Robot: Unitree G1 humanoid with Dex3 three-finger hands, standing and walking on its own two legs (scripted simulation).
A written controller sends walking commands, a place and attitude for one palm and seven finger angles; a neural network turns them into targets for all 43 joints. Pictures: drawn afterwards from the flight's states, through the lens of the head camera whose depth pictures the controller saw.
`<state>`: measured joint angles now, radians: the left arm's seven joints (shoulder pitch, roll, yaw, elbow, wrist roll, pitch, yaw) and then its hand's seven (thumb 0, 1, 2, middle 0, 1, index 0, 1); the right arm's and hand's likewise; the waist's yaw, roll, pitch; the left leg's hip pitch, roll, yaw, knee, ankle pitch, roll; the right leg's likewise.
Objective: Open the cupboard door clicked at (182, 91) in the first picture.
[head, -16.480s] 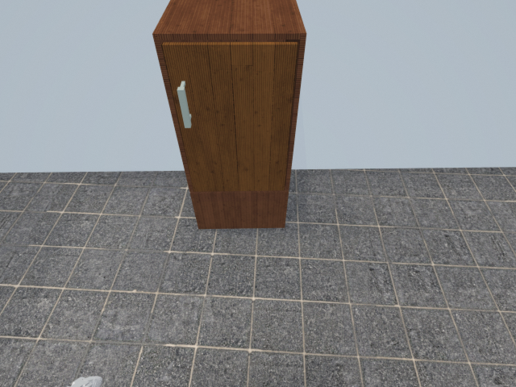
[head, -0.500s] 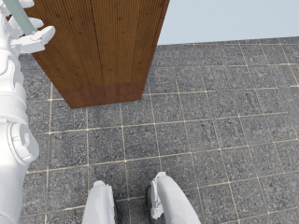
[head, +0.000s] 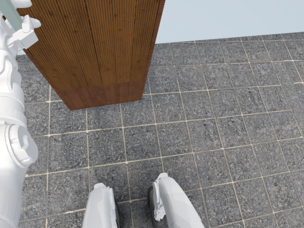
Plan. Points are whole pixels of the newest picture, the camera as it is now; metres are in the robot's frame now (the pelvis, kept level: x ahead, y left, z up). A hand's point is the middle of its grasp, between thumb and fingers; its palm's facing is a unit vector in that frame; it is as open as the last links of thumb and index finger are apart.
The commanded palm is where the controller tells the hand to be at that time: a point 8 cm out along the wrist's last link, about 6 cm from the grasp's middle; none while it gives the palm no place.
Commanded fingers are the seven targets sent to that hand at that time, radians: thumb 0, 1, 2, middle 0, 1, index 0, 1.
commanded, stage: pull the door open along its arc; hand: left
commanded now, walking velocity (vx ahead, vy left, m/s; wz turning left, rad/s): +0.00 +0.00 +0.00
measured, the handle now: (14, 12) +0.61 +0.24 +0.07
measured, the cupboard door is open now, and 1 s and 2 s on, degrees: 0 48 49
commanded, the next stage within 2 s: open thumb and fingers to let go in 0.80 s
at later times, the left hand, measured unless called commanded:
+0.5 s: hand (61, 77) +0.45 +0.14 +0.06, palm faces +0.46 -0.89 +0.04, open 5.4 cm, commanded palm +0.38 +0.16 +0.06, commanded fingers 0.00 0.90 0.90 -0.40 -1.35 -0.40 -1.35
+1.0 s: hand (118, 120) +0.35 +0.04 +0.06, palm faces +0.41 -0.91 -0.07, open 5.8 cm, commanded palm +0.30 +0.08 +0.06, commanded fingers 0.00 0.48 0.72 -0.37 -1.30 -0.37 -1.30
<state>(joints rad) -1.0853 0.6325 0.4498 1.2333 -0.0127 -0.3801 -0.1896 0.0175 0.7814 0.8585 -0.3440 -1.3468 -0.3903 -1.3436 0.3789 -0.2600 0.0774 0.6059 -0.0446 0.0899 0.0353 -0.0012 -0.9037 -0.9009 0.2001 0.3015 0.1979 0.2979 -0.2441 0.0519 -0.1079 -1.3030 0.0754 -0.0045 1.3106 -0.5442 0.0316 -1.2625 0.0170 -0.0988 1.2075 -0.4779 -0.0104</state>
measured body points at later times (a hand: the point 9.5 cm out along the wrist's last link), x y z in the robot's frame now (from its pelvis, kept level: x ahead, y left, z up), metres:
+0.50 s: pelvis +0.03 +0.00 +0.03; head +0.15 +0.02 +0.47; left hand +0.42 +0.19 +0.06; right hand +0.14 -0.23 -0.09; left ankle +0.02 +0.10 -0.61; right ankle +0.04 -0.12 -0.61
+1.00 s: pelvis +0.02 -0.04 +0.04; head +0.10 -0.05 +0.48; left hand +0.33 +0.08 +0.07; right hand +0.23 -0.22 -0.08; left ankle +0.02 +0.10 -0.61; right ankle +0.04 -0.12 -0.61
